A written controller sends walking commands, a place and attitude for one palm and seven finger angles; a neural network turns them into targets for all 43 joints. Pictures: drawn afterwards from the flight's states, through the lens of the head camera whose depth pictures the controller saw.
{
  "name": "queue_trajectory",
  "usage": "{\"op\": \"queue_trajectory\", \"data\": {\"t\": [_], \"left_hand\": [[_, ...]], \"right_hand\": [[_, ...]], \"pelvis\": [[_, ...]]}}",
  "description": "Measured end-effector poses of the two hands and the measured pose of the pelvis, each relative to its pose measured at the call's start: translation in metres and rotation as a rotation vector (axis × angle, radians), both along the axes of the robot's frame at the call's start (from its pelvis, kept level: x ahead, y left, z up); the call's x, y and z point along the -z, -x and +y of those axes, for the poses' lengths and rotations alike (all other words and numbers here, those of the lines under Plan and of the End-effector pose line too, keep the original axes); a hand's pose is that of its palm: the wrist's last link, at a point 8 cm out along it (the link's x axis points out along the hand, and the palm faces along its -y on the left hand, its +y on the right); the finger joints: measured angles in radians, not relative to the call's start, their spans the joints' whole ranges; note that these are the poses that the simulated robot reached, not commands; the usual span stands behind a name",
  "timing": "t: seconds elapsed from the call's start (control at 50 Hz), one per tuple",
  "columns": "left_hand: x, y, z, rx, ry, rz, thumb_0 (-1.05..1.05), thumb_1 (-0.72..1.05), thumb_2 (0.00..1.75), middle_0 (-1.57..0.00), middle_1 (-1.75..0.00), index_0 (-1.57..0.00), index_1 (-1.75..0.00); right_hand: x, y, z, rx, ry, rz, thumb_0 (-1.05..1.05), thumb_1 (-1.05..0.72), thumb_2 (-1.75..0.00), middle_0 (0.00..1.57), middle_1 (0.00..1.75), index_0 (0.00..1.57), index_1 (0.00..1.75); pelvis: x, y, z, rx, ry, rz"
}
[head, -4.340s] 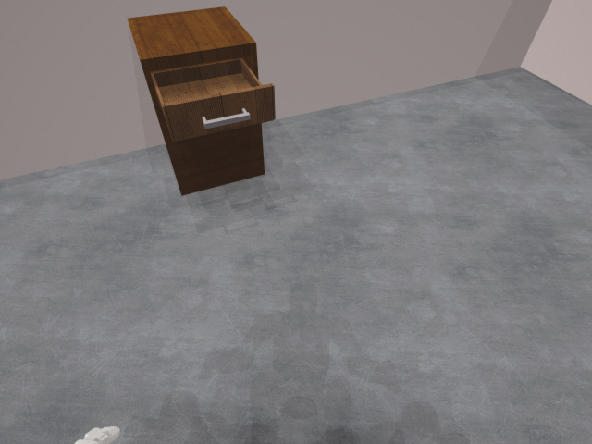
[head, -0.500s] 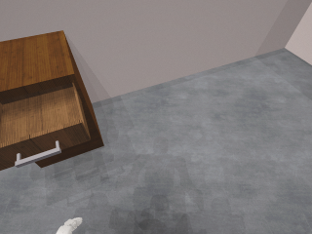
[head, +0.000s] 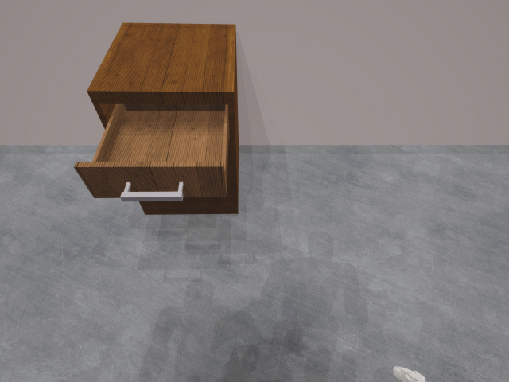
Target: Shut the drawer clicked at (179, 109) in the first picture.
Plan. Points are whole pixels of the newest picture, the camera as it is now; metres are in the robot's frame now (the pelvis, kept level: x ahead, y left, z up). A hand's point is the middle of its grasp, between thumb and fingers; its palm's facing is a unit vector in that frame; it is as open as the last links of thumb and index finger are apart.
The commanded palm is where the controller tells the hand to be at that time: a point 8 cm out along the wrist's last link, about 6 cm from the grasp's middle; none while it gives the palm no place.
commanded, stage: take the last steps up to it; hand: left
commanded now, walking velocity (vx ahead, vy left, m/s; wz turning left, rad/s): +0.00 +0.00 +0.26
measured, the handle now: (153, 191) +0.57 +0.33 -0.21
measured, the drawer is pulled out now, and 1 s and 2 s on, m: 0.26 0.26 0.26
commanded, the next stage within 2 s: come to a stop and stand still in 1.16 s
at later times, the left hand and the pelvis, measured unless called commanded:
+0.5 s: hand out of the picture +0.07 +0.19 -0.15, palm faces +0.10 -0.96 -0.24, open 7.4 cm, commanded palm none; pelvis +0.02 -0.01 +0.01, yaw +5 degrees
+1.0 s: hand out of the picture +0.01 +0.16 -0.15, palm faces +0.29 -0.95 -0.15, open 7.4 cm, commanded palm none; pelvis +0.16 +0.04 +0.00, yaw +9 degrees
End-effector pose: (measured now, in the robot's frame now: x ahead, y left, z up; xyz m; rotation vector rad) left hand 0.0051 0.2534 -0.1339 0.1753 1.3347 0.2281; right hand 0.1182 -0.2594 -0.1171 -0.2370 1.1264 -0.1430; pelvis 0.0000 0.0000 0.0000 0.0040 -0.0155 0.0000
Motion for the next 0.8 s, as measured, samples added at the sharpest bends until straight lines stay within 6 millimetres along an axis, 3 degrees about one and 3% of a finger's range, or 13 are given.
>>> {"op": "queue_trajectory", "data": {"t": [0.06, 0.12, 0.2, 0.28, 0.46, 0.54, 0.64, 0.8], "left_hand": [[0.010, 0.019, 0.019, -0.045, 0.000, 0.050, 0.01, 0.90, 0.90, -0.20, -0.30, -0.21, -0.30], [0.007, 0.025, 0.027, -0.065, 0.002, 0.062, 0.01, 0.91, 0.90, -0.20, -0.30, -0.20, -0.30], [-0.003, 0.021, 0.030, -0.065, 0.015, 0.026, 0.01, 0.91, 0.90, -0.20, -0.30, -0.20, -0.30], [-0.011, 0.010, 0.026, -0.049, 0.021, -0.013, 0.01, 0.91, 0.90, -0.20, -0.30, -0.20, -0.30], [-0.022, -0.045, -0.009, 0.011, 0.008, -0.126, 0.01, 0.91, 0.90, -0.20, -0.30, -0.20, -0.30], [-0.023, -0.053, -0.031, -0.019, -0.001, -0.183, 0.01, 0.91, 0.90, -0.20, -0.30, -0.20, -0.30], [-0.030, -0.028, -0.044, -0.087, -0.002, -0.094, 0.01, 0.93, 0.89, -0.20, -0.30, -0.21, -0.30], [-0.027, 0.010, -0.066, -0.184, 0.072, 0.102, 0.01, 0.92, 0.90, -0.20, -0.30, -0.20, -0.30]], "right_hand": [[-0.007, -0.013, 0.021, -0.048, 0.012, -0.040, 0.01, -0.91, -0.90, 0.19, 0.29, 0.19, 0.30], [-0.016, -0.012, 0.036, -0.066, 0.015, -0.048, 0.00, -0.90, -0.90, 0.20, 0.29, 0.20, 0.30], [-0.018, 0.001, 0.049, -0.068, -0.005, -0.035, 0.00, -0.90, -0.90, 0.20, 0.30, 0.20, 0.30], [-0.011, 0.025, 0.054, -0.043, -0.041, 0.004, 0.00, -0.90, -0.90, 0.20, 0.30, 0.20, 0.30], [0.021, 0.105, 0.024, 0.063, -0.080, 0.214, 0.00, -0.91, -0.90, 0.20, 0.30, 0.20, 0.30], [0.034, 0.121, 0.009, 0.058, -0.097, 0.326, 0.01, -0.91, -0.90, 0.20, 0.30, 0.20, 0.30], [0.022, 0.091, 0.001, 0.052, -0.110, 0.314, 0.01, -0.91, -0.90, 0.20, 0.29, 0.19, 0.30], [0.015, 0.008, 0.017, -0.010, -0.111, 0.255, 0.01, -0.91, -0.90, 0.19, 0.29, 0.19, 0.30]], "pelvis": [[0.002, 0.003, 0.009, -0.012, -0.004, -0.011], [-0.005, 0.005, 0.015, -0.020, 0.009, -0.017], [-0.013, 0.007, 0.020, -0.037, 0.017, -0.018], [-0.016, 0.005, 0.021, -0.049, 0.010, -0.015], [-0.011, -0.011, -0.001, -0.072, -0.028, -0.018], [-0.006, -0.025, -0.014, -0.106, -0.020, -0.036], [-0.019, -0.048, -0.021, -0.108, -0.037, -0.035], [-0.023, -0.088, -0.010, -0.140, -0.020, -0.013]]}}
